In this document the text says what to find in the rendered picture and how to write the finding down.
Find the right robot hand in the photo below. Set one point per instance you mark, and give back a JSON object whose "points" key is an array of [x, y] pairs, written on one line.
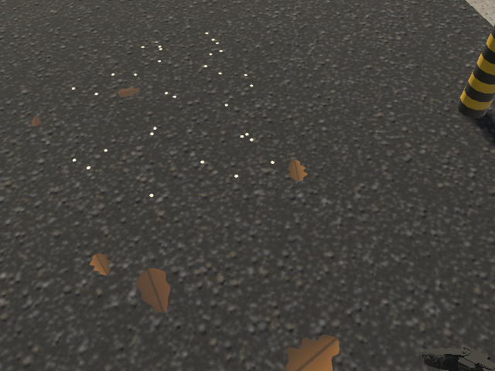
{"points": [[466, 359]]}

